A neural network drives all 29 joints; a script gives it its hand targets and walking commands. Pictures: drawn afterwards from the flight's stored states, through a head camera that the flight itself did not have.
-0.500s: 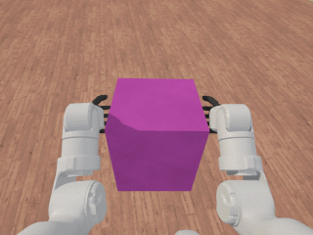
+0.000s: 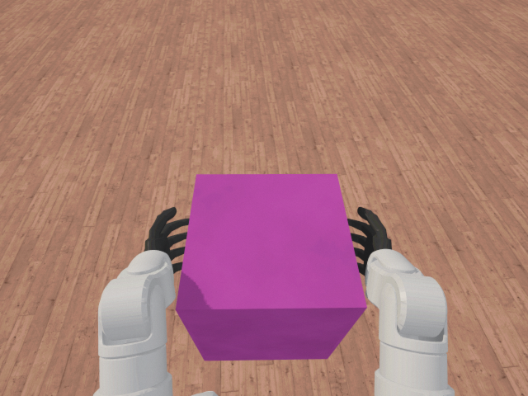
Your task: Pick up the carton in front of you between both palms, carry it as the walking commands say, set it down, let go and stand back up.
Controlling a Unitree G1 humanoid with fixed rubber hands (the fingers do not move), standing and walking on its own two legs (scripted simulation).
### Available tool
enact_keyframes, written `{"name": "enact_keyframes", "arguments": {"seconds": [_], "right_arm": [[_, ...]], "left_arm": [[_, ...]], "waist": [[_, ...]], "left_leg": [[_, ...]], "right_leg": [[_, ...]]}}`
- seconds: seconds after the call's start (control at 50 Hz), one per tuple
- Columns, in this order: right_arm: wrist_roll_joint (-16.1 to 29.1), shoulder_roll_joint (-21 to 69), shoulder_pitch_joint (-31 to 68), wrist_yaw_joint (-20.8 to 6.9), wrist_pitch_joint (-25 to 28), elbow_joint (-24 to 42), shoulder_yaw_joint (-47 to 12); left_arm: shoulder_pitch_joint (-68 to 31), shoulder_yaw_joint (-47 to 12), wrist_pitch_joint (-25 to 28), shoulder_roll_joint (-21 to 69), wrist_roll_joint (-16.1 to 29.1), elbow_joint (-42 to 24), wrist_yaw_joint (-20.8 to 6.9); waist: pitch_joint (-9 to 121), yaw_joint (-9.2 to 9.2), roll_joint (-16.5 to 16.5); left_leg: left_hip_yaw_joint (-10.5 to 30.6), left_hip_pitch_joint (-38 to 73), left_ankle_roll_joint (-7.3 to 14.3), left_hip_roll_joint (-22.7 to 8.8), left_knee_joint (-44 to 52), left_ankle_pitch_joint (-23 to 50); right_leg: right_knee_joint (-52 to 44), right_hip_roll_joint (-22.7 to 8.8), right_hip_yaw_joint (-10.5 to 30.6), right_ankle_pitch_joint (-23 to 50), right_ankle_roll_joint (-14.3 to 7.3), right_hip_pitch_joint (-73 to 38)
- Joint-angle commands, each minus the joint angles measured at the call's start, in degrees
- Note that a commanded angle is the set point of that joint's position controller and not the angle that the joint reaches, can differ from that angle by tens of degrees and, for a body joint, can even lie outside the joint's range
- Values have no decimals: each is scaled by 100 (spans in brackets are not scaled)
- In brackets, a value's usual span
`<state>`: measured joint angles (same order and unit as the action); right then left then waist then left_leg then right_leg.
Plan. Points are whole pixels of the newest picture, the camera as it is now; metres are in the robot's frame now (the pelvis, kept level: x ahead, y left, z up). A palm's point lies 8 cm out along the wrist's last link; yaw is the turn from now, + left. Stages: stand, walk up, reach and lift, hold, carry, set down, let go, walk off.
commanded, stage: carry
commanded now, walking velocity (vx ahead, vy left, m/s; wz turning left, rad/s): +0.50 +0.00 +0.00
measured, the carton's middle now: (266, 273) +0.29 +0.00 +0.01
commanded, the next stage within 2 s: none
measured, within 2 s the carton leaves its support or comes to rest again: neither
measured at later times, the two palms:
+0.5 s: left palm (181, 133) +0.56 +0.17 +0.09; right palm (333, 138) +0.54 -0.13 +0.09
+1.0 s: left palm (209, 59) +0.85 +0.14 +0.09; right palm (325, 60) +0.85 -0.16 +0.09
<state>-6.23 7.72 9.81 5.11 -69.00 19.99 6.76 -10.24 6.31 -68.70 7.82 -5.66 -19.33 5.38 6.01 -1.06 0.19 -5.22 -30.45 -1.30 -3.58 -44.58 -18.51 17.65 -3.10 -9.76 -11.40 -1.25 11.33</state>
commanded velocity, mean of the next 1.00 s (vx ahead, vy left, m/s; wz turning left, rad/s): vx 0.50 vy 0.00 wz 0.00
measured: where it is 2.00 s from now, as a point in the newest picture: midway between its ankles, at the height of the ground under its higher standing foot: (261, 182)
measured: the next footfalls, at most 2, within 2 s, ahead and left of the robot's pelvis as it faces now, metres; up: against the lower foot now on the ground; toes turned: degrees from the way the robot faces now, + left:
left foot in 0.16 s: +0.27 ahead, +0.13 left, +0.00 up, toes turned +9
right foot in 0.64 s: +0.54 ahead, -0.10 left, +0.00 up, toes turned -13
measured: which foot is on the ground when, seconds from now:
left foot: up 0.00-0.14, down 0.16-0.66, up 0.68-1.00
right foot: down 0.00-0.20, up 0.22-0.62, down 0.64-1.00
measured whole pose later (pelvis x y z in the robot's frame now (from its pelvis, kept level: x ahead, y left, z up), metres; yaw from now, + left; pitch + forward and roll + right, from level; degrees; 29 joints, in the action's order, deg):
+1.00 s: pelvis +0.59 +0.00 +0.00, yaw -1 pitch +4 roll +1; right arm -7.1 7.5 7.9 5.0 -69.8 22.1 5.1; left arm -7.9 5.4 -68.6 7.5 -5.9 -20.9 4.8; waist 6.4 -0.7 0.8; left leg -7.0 -34.6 -0.8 -6.2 -36.6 -5.5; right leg 13.3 -2.4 -12.0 -14.5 -0.7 2.9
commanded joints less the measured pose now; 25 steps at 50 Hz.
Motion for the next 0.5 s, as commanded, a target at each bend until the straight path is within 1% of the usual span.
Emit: {"name": "enact_keyframes", "arguments": {"seconds": [0.0, 0.04, 0.08, 0.1, 0.12, 0.14, 0.16, 0.18, 0.2, 0.22, 0.24, 0.26, 0.28, 0.3, 0.32, 0.36, 0.4, 0.48], "right_arm": [[2218, 5036, 2673, -1318, -94, 432, -4151], [2187, 4840, 2606, -1342, -216, 294, -4099], [2194, 4717, 2663, -1383, -319, 128, -4028], [2201, 4680, 2684, -1403, -359, 21, -3986], [2208, 4644, 2674, -1420, -390, -96, -3934], [2211, 4609, 2668, -1437, -413, -220, -3875], [2193, 4567, 2663, -1447, -425, -357, -3785], [2097, 4557, 2666, -1455, -391, -569, -3679], [2144, 4710, 2652, -1455, -370, -621, -3681], [2209, 4884, 2742, -1459, -345, -518, -3737], [2262, 5106, 2828, -1478, -293, -420, -3803], [2331, 5311, 2966, -1501, -227, -293, -3872], [2400, 5482, 3096, -1526, -161, -174, -3946], [2455, 5586, 3179, -1551, -98, -76, -4016], [2500, 5622, 3196, -1573, -46, -24, -4081], [2543, 5553, 3069, -1591, 21, 23, -4148], [2558, 5435, 2936, -1595, 47, 133, -4195], [2461, 5137, 2572, -1560, 2, 273, -4154]], "left_arm": [[-2463, -3981, -147, 5029, 2292, -387, -1516], [-2370, -3912, -247, 4833, 2211, -226, -1525], [-2423, -3852, -332, 4704, 2163, -71, -1524], [-2507, -3842, -368, 4659, 2157, -12, -1520], [-2596, -3843, -400, 4635, 2148, 38, -1513], [-2649, -3850, -427, 4621, 2128, 108, -1501], [-2714, -3851, -459, 4582, 2116, 164, -1492], [-3024, -3923, -528, 4625, 2209, 28, -1485], [-3199, -3995, -541, 4756, 2273, 86, -1498], [-3171, -4011, -492, 4952, 2310, 213, -1519], [-3167, -4007, -419, 5160, 2357, 210, -1540], [-3153, -4030, -338, 5354, 2365, 208, -1548], [-3134, -4057, -258, 5487, 2344, 174, -1541], [-3133, -4091, -182, 5558, 2309, 101, -1519], [-3119, -4136, -111, 5577, 2274, 41, -1487], [-2943, -4188, -14, 5637, 2207, -8, -1426], [-2692, -4167, 33, 5552, 2130, -71, -1382], [-2380, -4124, -28, 5290, 2095, -246, -1362]], "waist": [[1363, 3, -990], [1072, 3, -1033], [798, 10, -1014], [712, 43, -923], [689, 87, -751], [806, 131, -513], [927, 227, 93], [1218, 318, 1674], [1222, 319, 1987], [1258, 280, 1402], [1415, 268, 930], [1440, 233, 510], [1448, 194, 420], [1463, 183, 519], [1456, 176, 623], [1415, 172, 675], [1296, 182, 613], [1035, 226, 745]], "left_leg": [[-261, -79, -11, -9, 986, 740], [-407, 169, 34, 29, 1364, 1126], [-503, 438, 85, -1, 1632, 1323], [-637, 745, 114, 25, 1801, 1356], [-841, 1244, 137, 143, 1900, 1162], [-953, 2033, 181, 234, 1848, 821], [-57, 2828, 282, -338, 2186, 321], [2418, 3666, 949, -1567, 2902, -271], [3389, 4040, 1348, -2004, 3219, 254], [3069, 3858, 1350, -2015, 3100, 804], [2701, 3718, 1302, -1942, 3021, 909], [2304, 3432, 1132, -1855, 3102, 836], [1872, 3127, 955, -1724, 3255, 682], [1489, 2985, 870, -1589, 3383, 585], [1221, 2922, 859, -1489, 3489, 515], [894, 2915, 932, -1406, 3662, 480], [624, 3041, 957, -1323, 3689, 788], [140, 3266, 855, -1135, 3484, 1763]], "right_leg": [[-624, -1203, 791, 1095, -569, -1334], [-626, -1160, 619, 967, -439, -1076], [-520, -1153, 536, 630, -330, -844], [-332, -1107, 436, 342, -271, -660], [72, -972, 268, 198, -195, -388], [784, -791, 46, 347, -100, 47], [1911, -499, -250, 311, 139, 723], [3529, 122, -195, -757, 410, 2011], [4479, 274, 269, -1972, 334, 2956], [5026, -32, 697, -1983, 191, 3097], [5185, -216, 819, -1774, 125, 3108], [4950, -425, 939, -1368, 92, 3011], [4540, -523, 978, -1024, 92, 2770], [4205, -478, 861, -704, 121, 2614], [3908, -444, 763, -484, 148, 2524], [3250, -416, 609, -199, 225, 2478], [2477, -370, 453, 121, 265, 2447], [1531, -187, 104, 718, 206, 2242]]}}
